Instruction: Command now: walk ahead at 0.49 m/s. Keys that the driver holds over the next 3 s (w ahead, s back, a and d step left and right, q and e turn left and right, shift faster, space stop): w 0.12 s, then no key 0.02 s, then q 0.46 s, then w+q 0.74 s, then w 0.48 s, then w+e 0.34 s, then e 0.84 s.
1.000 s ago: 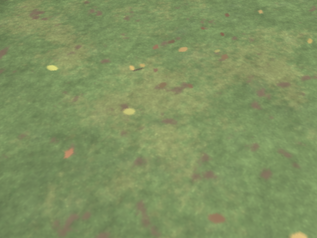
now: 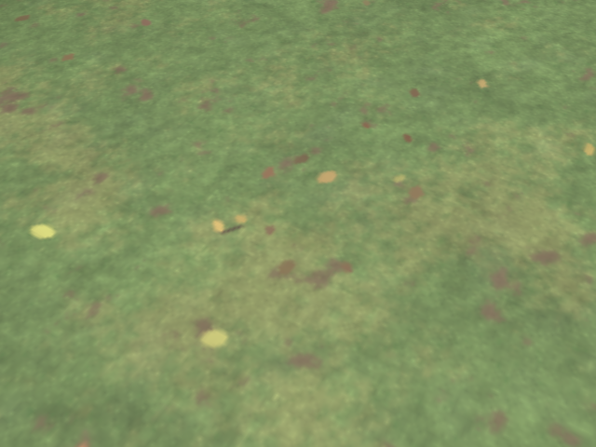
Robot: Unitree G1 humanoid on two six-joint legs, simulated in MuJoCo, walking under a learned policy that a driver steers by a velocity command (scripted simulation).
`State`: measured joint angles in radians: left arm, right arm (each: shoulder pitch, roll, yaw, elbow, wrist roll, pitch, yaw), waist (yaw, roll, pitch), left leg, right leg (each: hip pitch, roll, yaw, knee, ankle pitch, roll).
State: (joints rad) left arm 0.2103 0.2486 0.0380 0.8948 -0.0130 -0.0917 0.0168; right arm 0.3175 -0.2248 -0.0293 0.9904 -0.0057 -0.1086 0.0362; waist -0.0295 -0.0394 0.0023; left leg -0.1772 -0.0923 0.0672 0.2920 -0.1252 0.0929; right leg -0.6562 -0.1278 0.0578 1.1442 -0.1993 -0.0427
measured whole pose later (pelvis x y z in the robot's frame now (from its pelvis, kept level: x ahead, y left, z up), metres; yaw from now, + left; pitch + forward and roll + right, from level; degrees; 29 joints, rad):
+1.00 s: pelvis +0.28 +0.01 +0.01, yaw +27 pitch +3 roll -3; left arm 0.03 0.30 0.09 0.84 0.00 -0.09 -0.01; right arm 0.44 -0.22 -0.07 0.81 0.01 -0.06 -0.02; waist -0.04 -0.04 -0.01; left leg -0.10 -0.01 -0.07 0.29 -0.24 0.06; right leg -0.64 -0.04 0.04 0.78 -0.05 0.00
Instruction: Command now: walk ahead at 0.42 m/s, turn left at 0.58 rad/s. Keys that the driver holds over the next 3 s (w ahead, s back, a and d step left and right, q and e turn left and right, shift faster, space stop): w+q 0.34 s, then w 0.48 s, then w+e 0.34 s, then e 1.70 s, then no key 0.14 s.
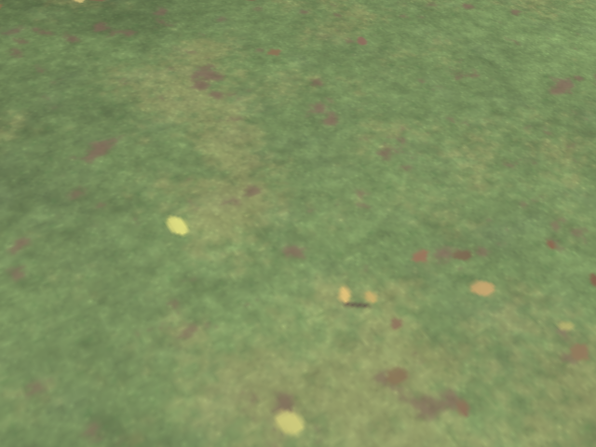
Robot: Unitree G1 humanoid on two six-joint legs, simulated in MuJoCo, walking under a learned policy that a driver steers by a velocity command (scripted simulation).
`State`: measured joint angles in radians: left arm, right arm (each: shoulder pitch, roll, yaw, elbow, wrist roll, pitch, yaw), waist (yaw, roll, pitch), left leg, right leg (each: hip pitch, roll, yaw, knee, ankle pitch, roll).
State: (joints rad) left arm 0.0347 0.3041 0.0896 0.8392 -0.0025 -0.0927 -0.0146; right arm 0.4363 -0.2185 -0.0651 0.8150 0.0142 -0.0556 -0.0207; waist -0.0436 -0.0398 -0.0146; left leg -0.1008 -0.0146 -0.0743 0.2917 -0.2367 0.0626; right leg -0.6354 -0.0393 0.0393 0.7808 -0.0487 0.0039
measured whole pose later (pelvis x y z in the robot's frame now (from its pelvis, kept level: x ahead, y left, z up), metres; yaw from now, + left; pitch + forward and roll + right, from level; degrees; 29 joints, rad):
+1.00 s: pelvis +0.50 +0.11 -0.01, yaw +15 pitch +1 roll +1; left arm 0.16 0.30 0.06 0.85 -0.03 -0.05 -0.01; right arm 0.33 -0.26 -0.06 0.78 -0.02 -0.10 0.01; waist -0.03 -0.05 0.02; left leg -0.13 -0.04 0.10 0.28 -0.17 0.06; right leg -0.68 -0.11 0.07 1.02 -0.15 0.00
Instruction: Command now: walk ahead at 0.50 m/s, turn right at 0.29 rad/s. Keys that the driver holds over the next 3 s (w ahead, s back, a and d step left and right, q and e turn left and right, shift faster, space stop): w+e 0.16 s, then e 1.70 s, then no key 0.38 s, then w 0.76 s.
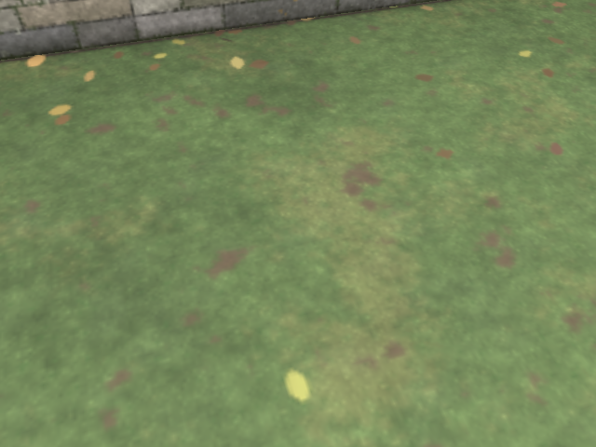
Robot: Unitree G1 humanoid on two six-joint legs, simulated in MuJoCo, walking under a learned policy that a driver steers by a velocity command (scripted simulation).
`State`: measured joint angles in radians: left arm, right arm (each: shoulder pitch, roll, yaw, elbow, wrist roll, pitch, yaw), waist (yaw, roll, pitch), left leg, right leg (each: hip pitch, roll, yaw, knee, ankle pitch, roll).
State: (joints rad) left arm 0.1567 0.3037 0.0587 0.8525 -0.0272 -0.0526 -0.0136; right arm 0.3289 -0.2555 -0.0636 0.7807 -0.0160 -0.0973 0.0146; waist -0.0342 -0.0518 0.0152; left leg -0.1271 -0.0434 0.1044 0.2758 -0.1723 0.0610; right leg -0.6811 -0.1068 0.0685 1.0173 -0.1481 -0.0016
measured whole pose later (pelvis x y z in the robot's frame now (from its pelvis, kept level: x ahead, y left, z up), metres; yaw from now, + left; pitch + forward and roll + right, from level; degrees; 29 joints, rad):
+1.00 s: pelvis +0.32 -0.05 -0.01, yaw -35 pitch +2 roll -1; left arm 0.17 0.35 0.10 0.64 -0.03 0.07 0.02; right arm 0.15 -0.26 -0.06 0.68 -0.02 -0.01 -0.04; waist -0.01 -0.04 0.05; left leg -0.29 0.04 0.02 0.46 -0.21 0.00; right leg -0.53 0.04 0.07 1.11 -0.44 0.09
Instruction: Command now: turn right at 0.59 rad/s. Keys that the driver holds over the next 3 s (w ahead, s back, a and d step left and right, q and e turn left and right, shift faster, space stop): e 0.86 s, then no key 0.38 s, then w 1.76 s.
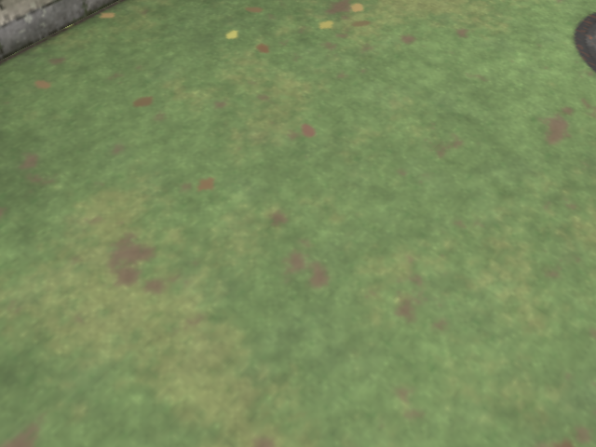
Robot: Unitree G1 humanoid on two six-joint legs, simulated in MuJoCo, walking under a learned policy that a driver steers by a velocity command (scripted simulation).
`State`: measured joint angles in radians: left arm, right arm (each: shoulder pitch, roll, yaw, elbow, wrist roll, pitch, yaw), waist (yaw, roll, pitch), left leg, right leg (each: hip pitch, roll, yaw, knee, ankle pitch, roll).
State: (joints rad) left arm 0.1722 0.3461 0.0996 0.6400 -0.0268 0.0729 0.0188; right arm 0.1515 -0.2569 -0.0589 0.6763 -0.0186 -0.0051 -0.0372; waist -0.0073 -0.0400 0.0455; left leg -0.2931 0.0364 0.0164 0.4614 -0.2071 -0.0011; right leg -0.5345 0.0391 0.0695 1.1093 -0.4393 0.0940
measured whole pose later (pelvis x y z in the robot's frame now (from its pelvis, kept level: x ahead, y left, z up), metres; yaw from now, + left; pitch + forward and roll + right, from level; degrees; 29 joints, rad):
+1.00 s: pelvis +0.00 -0.03 +0.00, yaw -34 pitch +1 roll +0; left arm 0.19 0.32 0.08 0.63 -0.01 0.07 0.01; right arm 0.15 -0.27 -0.06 0.69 0.00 0.01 -0.02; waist -0.02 -0.01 0.07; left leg -0.22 0.05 0.06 0.45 -0.24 0.00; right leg -0.42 -0.01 0.05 0.86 -0.44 0.10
